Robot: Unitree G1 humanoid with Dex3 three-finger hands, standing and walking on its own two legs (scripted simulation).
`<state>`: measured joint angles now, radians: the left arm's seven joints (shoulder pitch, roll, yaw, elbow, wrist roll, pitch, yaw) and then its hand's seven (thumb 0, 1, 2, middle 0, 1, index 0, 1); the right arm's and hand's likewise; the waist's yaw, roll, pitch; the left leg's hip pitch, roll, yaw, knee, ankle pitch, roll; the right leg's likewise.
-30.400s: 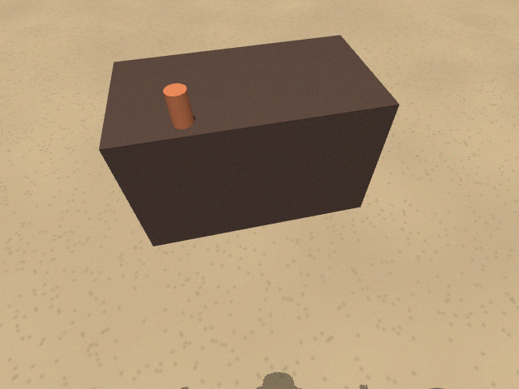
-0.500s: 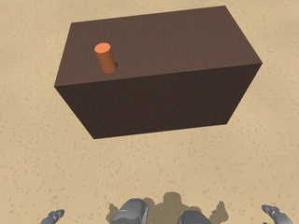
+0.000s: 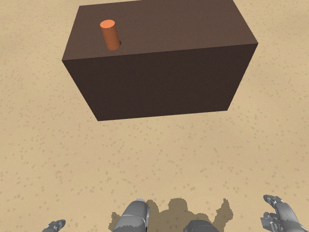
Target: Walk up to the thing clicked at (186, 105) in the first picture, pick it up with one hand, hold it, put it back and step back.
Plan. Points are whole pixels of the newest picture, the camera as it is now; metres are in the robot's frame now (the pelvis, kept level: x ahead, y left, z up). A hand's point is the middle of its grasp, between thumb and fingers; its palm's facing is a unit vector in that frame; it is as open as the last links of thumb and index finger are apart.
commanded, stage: step back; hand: left
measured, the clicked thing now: (110, 35) +0.97 +0.28 -0.09
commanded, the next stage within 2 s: stand in 1.20 s
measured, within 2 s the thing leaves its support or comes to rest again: neither
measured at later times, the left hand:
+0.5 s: hand out of the picture -0.09 +0.30 -0.14, palm faces +0.10 -0.91 -0.40, open 7.3 cm
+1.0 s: hand out of the picture -0.03 +0.31 -0.14, palm faces +0.07 -0.93 -0.37, open 7.3 cm
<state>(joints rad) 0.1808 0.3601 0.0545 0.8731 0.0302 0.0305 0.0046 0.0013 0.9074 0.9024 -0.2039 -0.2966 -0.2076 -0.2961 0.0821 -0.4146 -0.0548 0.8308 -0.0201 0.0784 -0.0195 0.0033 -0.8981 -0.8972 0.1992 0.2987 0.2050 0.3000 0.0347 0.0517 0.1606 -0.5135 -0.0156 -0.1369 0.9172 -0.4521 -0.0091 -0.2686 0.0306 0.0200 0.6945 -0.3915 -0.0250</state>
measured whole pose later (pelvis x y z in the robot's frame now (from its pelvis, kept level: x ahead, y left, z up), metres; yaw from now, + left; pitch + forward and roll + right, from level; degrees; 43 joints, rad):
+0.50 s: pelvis -0.10 +0.01 +0.01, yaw +5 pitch -3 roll +1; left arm 0.26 0.42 0.07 0.99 0.02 0.01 -0.02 0.00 0.91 0.90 -0.20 -0.30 -0.21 -0.30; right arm 0.22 -0.35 -0.04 0.97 -0.05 0.02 0.03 0.01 -0.90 -0.90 0.20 0.30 0.21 0.30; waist 0.01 -0.02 0.06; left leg -0.20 0.00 -0.01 0.59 -0.34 0.00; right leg -0.34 -0.01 0.01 0.74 -0.43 0.00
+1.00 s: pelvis -0.08 +0.04 +0.01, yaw +3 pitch -2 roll -1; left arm 0.18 0.39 0.04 1.03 0.01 -0.02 0.00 0.00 0.91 0.90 -0.20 -0.30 -0.21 -0.30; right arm 0.16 -0.34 -0.04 1.03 -0.03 -0.01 0.01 0.00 -0.90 -0.90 0.20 0.30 0.20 0.30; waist 0.01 0.00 0.07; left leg -0.24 0.04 0.01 0.61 -0.32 -0.01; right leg -0.23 0.01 0.01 0.56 -0.28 0.01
